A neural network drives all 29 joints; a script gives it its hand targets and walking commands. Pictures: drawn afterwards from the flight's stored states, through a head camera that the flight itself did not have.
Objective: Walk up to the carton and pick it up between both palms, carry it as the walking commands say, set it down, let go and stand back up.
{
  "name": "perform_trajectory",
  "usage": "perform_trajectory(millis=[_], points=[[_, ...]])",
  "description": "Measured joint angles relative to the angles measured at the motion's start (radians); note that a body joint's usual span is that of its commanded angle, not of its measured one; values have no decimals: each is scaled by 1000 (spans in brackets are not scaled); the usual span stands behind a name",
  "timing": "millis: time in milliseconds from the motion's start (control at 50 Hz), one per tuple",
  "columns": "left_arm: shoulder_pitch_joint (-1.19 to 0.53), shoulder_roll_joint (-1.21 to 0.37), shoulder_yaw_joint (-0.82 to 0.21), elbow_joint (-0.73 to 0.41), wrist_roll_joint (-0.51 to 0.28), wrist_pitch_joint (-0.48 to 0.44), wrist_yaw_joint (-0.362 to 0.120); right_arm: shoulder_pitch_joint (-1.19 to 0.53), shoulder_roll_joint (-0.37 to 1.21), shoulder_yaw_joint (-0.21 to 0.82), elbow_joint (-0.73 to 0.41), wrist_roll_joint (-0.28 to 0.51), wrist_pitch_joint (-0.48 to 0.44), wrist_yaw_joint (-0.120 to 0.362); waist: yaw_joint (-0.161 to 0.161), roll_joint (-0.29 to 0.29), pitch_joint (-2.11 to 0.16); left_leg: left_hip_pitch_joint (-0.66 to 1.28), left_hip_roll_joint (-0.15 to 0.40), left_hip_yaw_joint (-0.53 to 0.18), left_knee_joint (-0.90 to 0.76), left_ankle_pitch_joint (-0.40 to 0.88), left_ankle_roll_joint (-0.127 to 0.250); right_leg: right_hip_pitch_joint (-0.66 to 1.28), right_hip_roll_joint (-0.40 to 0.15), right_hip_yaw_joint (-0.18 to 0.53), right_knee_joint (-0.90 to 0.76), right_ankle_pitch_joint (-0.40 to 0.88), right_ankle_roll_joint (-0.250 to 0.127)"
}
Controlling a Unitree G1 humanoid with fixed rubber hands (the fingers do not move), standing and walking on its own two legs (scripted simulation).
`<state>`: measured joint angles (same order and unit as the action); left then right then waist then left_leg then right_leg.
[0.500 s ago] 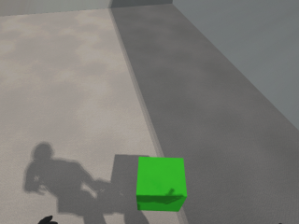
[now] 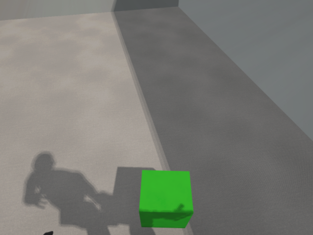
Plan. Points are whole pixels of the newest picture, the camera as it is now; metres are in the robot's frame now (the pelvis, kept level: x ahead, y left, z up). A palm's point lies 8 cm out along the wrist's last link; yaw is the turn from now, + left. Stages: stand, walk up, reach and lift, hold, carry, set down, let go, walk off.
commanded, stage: walk up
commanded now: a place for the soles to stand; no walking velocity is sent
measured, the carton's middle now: (164, 200) +0.42 -0.03 -0.61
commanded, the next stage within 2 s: reach and lift in 0.44 s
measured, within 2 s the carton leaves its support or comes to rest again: neither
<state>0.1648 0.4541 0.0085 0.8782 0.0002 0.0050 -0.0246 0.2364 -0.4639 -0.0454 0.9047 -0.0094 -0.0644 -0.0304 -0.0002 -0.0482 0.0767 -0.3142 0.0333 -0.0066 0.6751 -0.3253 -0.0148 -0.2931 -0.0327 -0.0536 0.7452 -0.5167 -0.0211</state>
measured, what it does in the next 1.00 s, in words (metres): stands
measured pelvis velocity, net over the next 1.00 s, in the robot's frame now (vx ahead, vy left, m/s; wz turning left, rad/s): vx -0.01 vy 0.01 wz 0.00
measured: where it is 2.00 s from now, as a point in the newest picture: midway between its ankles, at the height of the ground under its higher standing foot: outside the picture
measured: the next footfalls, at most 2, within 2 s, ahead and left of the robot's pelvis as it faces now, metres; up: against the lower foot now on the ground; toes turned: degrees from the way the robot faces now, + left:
none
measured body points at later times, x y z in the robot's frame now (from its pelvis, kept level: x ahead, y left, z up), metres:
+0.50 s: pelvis +0.00 -0.01 +0.00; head +0.03 +0.01 +0.45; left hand +0.14 +0.31 -0.10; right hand +0.12 -0.35 -0.08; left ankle +0.03 +0.14 -0.72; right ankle +0.00 -0.11 -0.72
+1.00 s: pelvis -0.01 +0.01 -0.02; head +0.15 +0.02 +0.40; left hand +0.23 +0.28 -0.13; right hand +0.23 -0.29 -0.12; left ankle +0.03 +0.14 -0.72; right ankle +0.00 -0.11 -0.72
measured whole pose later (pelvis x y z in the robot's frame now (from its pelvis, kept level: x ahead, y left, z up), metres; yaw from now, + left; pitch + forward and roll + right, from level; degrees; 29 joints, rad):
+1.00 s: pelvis -0.01 +0.01 -0.02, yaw +0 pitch +12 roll +0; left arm -0.09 0.31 0.12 0.60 0.00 0.08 0.01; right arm -0.11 -0.38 -0.12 0.67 -0.04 0.03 0.05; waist 0.00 -0.02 0.15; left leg -0.69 0.04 -0.01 0.84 -0.35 -0.03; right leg -0.65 -0.03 -0.05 0.84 -0.39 0.00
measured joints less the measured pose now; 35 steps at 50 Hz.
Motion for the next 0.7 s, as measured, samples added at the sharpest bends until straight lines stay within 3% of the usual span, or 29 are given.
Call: perform_trajectory(millis=[60, 120, 160, 200, 440, 540, 620, 700], points=[[7, -2, 0, 3, 0, 0, -1, -9, 0, 0, 0, 0, 18, 5, 0, 4, 0, 1, 4, 0, 21, -22, 1, 15, 3, -3, -47, 171, 0], [20, -3, 0, 7, 0, 0, -1, -14, 1, 0, 0, 0, 27, 6, -1, 5, 0, 1, -4, 0, 82, -155, 2, 34, 2, -4, -52, 142, -4], [16, -3, 0, 6, 0, 0, 0, -14, 0, 0, -1, 0, 23, 7, -2, 7, -1, 6, -4, -2, 36, -110, 3, 27, 3, -6, -52, 135, -4], [6, -3, 0, 6, 0, 0, 0, -10, 1, 0, 0, 0, 14, 7, -1, 7, 3, 13, -3, -1, -29, 49, 0, 18, 3, -7, -51, 136, -1], [-15, -3, 0, 13, 0, 0, 1, -57, 1, 0, 0, 0, 17, 12, -1, 6, 6, 13, -4, -1, -20, 10, -15, 21, 2, -7, -52, 135, -2], [-24, -40, 56, -238, 0, 70, -16, -83, 36, -75, -199, -41, 126, 65, -1, 6, 74, 9, -4, -1, -17, 16, -21, 18, 2, -7, -52, 140, -1], [-99, -63, 97, -271, 0, 114, -37, -153, 54, -76, -237, -58, 179, 77, -1, -1, 131, 9, -4, 0, -17, 18, -21, 18, 2, -6, -52, 144, 0], [-95, -71, 111, -271, 0, 118, -33, -151, 71, -76, -237, -59, 176, 77, -1, -11, 138, 9, -4, 0, -17, 5, -23, 18, 1, -6, -52, 133, 4]])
